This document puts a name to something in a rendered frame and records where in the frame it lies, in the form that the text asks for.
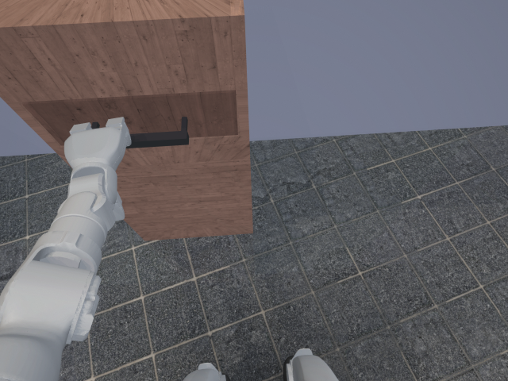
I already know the drawer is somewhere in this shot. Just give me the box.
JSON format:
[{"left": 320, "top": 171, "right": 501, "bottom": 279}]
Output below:
[{"left": 22, "top": 90, "right": 238, "bottom": 146}]

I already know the robot left forearm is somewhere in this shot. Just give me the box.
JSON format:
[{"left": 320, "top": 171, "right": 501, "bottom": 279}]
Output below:
[{"left": 0, "top": 162, "right": 117, "bottom": 323}]

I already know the cabinet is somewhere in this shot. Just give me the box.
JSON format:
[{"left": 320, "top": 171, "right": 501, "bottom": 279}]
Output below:
[{"left": 0, "top": 0, "right": 253, "bottom": 241}]

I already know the handle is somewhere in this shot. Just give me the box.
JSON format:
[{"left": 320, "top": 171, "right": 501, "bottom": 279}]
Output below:
[{"left": 91, "top": 117, "right": 189, "bottom": 148}]

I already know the robot right thigh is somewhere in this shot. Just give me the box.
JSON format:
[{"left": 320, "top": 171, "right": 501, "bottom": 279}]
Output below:
[{"left": 286, "top": 355, "right": 339, "bottom": 381}]

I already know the left robot shin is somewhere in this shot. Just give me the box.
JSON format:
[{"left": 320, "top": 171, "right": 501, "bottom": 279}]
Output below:
[{"left": 198, "top": 363, "right": 218, "bottom": 372}]

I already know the left robot upper arm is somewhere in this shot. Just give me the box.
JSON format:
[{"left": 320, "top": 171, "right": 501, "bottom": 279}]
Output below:
[{"left": 0, "top": 260, "right": 101, "bottom": 381}]

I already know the left robot hand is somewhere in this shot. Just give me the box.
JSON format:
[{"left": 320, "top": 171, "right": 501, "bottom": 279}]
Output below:
[{"left": 64, "top": 117, "right": 132, "bottom": 221}]

